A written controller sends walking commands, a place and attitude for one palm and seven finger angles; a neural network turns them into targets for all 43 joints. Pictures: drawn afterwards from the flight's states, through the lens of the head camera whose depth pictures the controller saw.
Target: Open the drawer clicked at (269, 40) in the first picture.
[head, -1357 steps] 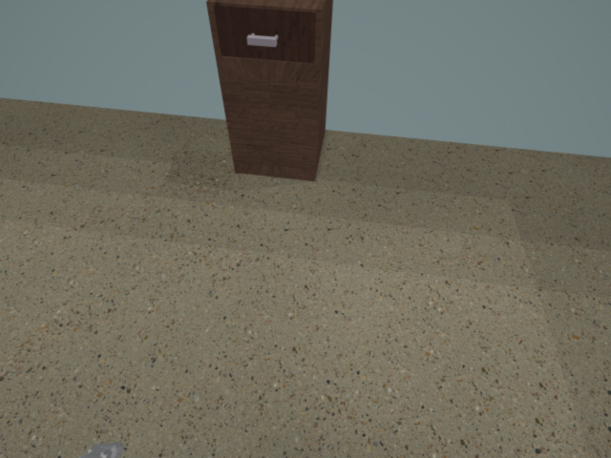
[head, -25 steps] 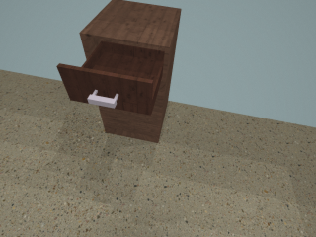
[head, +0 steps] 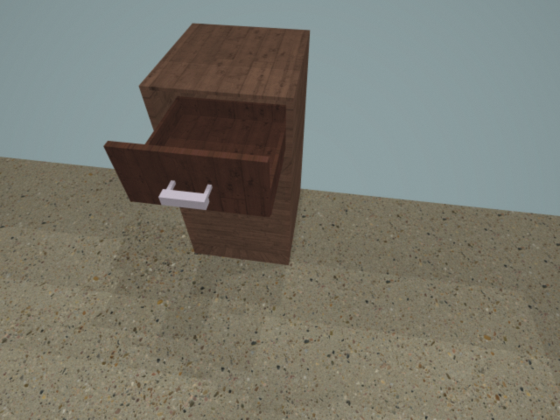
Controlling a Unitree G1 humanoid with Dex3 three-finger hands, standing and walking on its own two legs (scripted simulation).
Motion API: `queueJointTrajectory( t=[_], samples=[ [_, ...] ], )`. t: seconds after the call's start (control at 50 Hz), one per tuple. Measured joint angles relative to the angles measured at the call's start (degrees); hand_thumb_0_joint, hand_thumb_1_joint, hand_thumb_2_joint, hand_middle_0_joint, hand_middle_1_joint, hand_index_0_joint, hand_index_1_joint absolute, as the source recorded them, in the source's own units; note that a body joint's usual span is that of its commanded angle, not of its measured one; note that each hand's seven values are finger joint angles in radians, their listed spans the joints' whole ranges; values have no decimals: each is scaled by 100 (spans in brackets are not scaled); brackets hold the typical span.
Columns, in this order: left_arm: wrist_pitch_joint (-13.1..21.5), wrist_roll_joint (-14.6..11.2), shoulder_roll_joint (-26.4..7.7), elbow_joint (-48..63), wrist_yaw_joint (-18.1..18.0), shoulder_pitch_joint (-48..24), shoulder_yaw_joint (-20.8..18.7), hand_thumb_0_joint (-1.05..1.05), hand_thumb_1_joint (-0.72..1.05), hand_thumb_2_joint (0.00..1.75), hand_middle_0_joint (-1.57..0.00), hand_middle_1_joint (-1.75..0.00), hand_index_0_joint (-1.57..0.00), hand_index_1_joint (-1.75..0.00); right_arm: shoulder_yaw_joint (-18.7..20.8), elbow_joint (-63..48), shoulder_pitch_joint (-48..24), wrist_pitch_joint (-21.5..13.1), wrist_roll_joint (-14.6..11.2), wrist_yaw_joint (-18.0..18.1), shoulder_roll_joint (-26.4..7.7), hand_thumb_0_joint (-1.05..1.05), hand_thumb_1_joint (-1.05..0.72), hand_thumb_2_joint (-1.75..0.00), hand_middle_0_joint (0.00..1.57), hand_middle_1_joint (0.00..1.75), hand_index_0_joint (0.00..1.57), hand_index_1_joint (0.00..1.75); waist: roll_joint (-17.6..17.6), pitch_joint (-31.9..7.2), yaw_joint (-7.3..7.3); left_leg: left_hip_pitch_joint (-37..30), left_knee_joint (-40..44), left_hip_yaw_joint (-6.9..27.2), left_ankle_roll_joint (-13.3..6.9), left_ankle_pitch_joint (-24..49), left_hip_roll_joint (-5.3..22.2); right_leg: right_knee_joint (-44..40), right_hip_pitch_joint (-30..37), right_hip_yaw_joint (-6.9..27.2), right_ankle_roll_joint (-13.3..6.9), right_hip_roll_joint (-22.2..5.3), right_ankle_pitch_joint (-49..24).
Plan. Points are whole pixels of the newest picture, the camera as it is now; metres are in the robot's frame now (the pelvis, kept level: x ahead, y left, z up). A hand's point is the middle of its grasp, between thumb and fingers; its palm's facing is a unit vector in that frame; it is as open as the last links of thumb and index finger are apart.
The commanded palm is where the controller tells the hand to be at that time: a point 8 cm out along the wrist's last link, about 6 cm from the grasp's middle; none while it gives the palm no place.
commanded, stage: let the arm hang, fingers relaxed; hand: left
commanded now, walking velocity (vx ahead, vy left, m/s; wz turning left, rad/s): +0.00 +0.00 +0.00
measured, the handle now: (187, 192) +0.59 +0.25 -0.08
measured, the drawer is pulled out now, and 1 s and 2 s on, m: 0.25 0.25 0.25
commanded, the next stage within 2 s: look to check the result in 0.26 s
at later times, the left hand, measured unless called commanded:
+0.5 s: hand out of the picture -0.01 +0.16 -0.18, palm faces +0.04 -0.99 -0.16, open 7.3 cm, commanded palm none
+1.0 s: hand out of the picture +0.02 +0.16 -0.17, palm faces +0.03 -0.98 -0.18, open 7.3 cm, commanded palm none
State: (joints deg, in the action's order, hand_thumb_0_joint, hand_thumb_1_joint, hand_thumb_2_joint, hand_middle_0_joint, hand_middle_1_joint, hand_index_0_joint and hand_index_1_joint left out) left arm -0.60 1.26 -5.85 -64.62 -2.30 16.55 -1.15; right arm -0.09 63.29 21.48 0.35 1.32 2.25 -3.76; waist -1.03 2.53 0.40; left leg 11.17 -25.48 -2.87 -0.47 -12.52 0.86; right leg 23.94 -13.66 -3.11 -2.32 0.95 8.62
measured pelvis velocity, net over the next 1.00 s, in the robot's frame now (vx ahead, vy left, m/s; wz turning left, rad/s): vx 0.03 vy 0.00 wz -0.01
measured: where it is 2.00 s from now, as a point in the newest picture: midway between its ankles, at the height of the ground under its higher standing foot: outside the picture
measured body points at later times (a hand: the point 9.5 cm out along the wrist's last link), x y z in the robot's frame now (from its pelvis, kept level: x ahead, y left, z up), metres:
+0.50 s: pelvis +0.01 +0.00 +0.00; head +0.03 +0.00 +0.45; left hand -0.01 +0.21 -0.16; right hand -0.02 -0.20 -0.16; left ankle +0.02 +0.11 -0.74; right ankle +0.05 -0.09 -0.74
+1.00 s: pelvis +0.03 +0.00 +0.00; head +0.05 -0.01 +0.45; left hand +0.02 +0.21 -0.16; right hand +0.00 -0.19 -0.16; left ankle +0.02 +0.11 -0.74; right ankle +0.05 -0.09 -0.74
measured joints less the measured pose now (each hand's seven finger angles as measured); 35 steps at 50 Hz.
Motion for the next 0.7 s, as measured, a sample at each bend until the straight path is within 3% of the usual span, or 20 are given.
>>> queueJointTrajectory(
  t=[0.4,0.7],
  samples=[
    [53,-37,6,-37,26,63,3,1,91,90,-20,-30,-20,-30,62,20,-135,-37,-26,43,-195,0,-91,-89,20,29,20,30,44,109,-17,-130,73,-51,-31,-58,-29,-21,92,58,46,-22,67],
    [77,-49,11,-86,11,-15,22,0,91,90,-20,-30,-20,-30,27,78,-231,-47,-45,47,-149,0,-91,-89,20,29,20,30,22,157,-7,-261,154,-55,-10,-111,-8,-76,206,65,39,4,130]
  ],
)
